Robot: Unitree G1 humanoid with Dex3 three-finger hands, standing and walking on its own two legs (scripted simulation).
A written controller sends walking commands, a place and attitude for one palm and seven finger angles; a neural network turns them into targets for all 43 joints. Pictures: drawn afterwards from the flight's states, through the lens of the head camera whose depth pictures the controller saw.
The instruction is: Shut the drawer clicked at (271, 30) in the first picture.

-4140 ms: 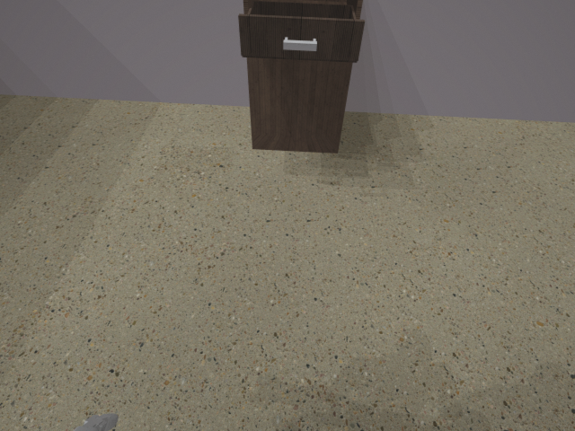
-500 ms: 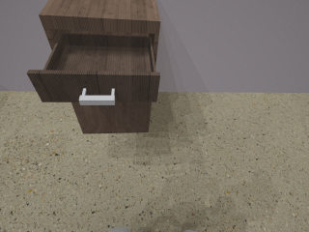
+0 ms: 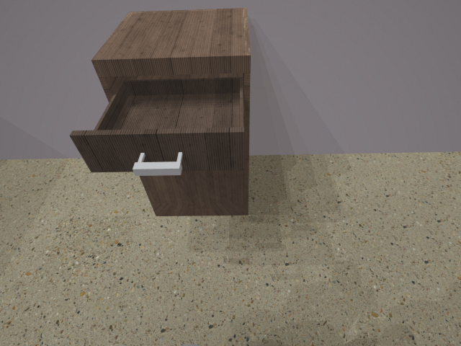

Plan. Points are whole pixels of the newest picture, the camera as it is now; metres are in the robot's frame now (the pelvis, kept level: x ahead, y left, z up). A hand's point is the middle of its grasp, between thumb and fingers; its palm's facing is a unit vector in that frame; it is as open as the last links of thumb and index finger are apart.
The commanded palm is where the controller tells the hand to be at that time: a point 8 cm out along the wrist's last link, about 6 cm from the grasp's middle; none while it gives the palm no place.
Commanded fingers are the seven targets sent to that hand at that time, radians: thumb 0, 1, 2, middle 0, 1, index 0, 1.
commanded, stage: take the last steps up to it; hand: left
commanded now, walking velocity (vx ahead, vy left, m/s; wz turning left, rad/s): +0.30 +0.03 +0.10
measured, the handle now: (159, 162) +0.56 +0.22 -0.04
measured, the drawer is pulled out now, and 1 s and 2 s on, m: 0.30 0.30 0.30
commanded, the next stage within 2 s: come to a stop and stand still in 1.04 s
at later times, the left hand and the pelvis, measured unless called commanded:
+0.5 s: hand out of the picture +0.04 +0.23 -0.17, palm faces +0.09 -0.98 -0.16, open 7.4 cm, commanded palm none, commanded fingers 0.00 0.90 0.90 -0.20 -0.30 -0.20 -0.30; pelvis +0.06 +0.05 +0.00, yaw +1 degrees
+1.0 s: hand (161, 307) +0.24 +0.17 -0.17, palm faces +0.07 -0.98 -0.21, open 7.2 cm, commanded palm none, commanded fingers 0.00 0.90 0.90 -0.20 -0.30 -0.20 -0.30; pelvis +0.21 -0.01 +0.00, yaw +1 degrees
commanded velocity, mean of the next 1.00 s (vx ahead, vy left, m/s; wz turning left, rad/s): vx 0.26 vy -0.01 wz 0.00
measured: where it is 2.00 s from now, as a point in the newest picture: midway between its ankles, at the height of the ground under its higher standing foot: outside the picture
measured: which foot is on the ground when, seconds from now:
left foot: up 0.00-0.26, down 0.28-0.70, up 0.72-1.00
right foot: down 0.00-0.28, up 0.30-0.68, down 0.70-1.00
